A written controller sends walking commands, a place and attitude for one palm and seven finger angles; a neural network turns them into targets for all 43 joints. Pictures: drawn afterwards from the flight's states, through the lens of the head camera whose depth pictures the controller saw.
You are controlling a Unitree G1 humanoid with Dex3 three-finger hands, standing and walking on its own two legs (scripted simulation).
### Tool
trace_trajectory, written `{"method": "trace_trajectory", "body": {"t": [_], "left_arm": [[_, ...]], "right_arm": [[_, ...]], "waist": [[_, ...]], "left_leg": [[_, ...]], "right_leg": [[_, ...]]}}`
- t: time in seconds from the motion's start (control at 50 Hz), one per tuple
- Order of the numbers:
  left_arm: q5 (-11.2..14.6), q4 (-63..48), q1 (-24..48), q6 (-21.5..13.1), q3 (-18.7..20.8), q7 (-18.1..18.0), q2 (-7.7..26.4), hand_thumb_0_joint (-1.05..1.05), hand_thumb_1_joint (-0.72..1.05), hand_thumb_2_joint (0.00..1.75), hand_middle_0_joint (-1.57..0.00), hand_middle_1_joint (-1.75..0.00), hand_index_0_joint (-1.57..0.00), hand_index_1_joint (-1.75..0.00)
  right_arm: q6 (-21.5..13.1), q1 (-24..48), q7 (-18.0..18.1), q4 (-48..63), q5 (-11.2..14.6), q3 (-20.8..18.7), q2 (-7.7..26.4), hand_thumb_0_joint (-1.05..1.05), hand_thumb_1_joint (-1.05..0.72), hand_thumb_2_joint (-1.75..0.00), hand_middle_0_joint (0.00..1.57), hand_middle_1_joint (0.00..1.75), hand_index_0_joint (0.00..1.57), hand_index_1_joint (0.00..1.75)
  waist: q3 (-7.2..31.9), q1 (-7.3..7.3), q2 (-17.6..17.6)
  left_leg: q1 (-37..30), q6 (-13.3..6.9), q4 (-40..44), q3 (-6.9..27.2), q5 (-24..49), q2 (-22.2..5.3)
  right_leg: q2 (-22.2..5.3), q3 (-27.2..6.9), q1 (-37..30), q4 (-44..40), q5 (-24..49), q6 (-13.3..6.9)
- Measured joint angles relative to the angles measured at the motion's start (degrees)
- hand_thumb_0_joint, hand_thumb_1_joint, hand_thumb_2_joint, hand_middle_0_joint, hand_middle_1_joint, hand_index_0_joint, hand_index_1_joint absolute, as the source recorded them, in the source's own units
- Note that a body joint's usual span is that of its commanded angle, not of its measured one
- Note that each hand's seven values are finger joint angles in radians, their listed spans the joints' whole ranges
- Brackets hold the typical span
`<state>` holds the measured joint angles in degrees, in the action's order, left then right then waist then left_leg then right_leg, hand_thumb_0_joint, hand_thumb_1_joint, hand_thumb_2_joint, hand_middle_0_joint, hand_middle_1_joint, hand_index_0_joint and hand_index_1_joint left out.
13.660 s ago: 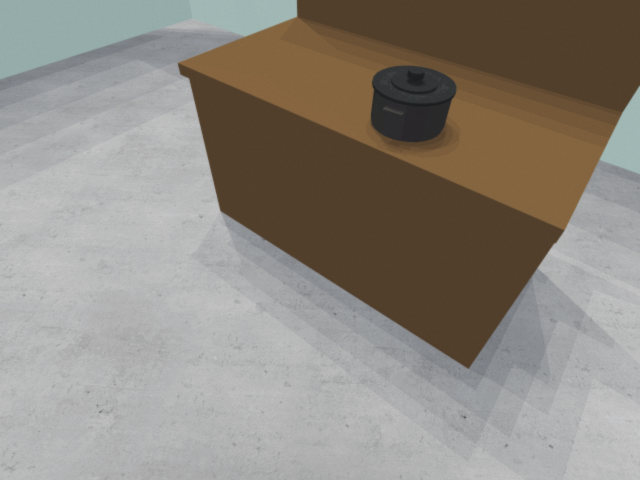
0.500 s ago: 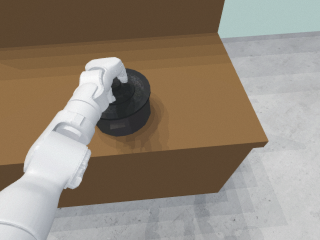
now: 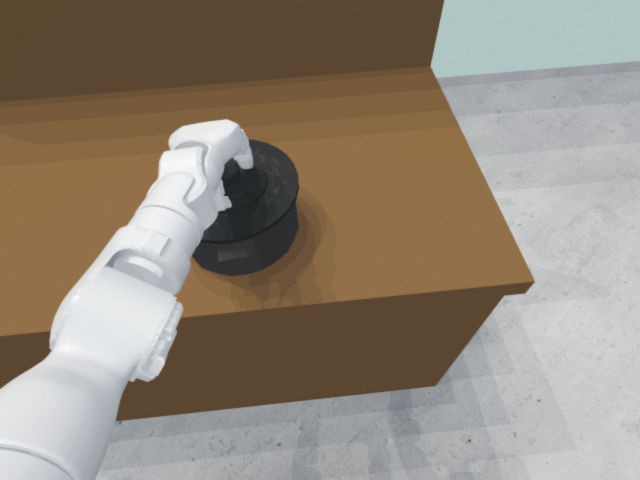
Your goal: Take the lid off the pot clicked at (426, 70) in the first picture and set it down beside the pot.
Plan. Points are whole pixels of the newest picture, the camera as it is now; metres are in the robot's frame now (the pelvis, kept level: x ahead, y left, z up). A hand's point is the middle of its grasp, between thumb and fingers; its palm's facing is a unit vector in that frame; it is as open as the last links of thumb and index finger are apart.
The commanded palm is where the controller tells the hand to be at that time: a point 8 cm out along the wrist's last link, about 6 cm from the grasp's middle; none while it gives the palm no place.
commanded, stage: close the fingers and squeeze the knob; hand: left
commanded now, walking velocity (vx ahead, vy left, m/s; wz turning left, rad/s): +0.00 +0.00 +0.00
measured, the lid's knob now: (225, 172) +0.53 +0.10 +0.07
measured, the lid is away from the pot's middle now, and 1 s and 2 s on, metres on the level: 0.00 0.00 0.01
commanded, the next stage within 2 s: lift the lid straight up in 1.62 s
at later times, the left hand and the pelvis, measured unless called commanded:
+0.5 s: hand (219, 180) +0.49 +0.10 +0.09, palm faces -0.37 -0.06 -0.93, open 8.4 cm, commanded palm +0.50 +0.11 +0.15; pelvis +0.00 +0.00 +0.00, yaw +0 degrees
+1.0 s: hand (217, 176) +0.50 +0.10 +0.09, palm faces -0.35 -0.07 -0.93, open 7.0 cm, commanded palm +0.50 +0.11 +0.15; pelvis +0.01 +0.00 +0.00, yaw +0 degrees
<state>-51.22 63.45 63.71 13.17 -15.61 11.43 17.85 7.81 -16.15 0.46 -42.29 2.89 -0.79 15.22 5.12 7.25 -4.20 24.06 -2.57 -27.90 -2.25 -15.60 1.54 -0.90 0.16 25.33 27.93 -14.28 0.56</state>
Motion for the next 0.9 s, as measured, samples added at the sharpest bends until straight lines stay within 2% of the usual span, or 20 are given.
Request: {"method": "trace_trajectory", "body": {"t": [0.14, 0.32, 0.54, 0.9], "left_arm": [[0.14, 1.31, 0.94, 0.19, -0.63, -0.35, 0.07, 0.0, -0.09, 1.08, -0.59, -0.66, -0.59, -0.66], [-0.3, 2.03, 1.58, 0.49, -0.07, -0.42, 0.25, 0.0, 0.02, 1.0, -0.56, -0.87, -0.56, -0.87], [-0.42, 1.92, 1.66, 0.37, -0.24, -0.35, 0.38, 0.0, 0.14, 0.94, -0.59, -0.97, -0.59, -0.98], [-0.54, 0.44, 0.81, 0.02, 0.65, 0.21, 0.98, -0.01, 0.31, 0.76, -0.66, -1.01, -0.66, -1.0]], "right_arm": [[-0.09, 0.28, 0.21, -0.23, 0.23, 0.04, 0.37, 0.0, -0.91, -0.9, 0.2, 0.3, 0.2, 0.29], [-0.3, -0.09, 0.27, -0.4, 0.11, -0.05, 0.58, 0.0, -0.91, -0.9, 0.2, 0.3, 0.2, 0.29], [-0.42, -0.58, 0.18, -0.67, 0.03, -0.04, 0.23, 0.0, -0.91, -0.9, 0.2, 0.3, 0.2, 0.29], [-0.03, -0.39, 0.04, -0.04, -0.07, -0.26, 0.45, 0.0, -0.91, -0.9, 0.2, 0.3, 0.2, 0.29]], "waist": [[-0.24, 0.16, 0.33], [-0.12, 0.56, 0.36], [-0.17, 0.59, 0.29], [0.22, 0.47, 0.23]], "left_leg": [[0.36, 0.01, -0.28, 0.05, -0.01, 0.0], [0.7, 0.0, -0.27, -0.12, -0.03, -0.09], [0.71, 0.04, -0.19, -0.04, -0.09, -0.16], [0.64, -0.04, -0.03, -0.27, -0.41, -0.33]], "right_leg": [[-0.01, 0.05, 0.31, 0.22, 0.02, 0.0], [0.1, -0.14, 0.71, 0.14, 0.12, 0.0], [0.17, -0.07, 0.62, -0.11, 0.12, -0.04], [0.37, -0.33, 0.46, -0.7, 0.13, 0.06]]}}
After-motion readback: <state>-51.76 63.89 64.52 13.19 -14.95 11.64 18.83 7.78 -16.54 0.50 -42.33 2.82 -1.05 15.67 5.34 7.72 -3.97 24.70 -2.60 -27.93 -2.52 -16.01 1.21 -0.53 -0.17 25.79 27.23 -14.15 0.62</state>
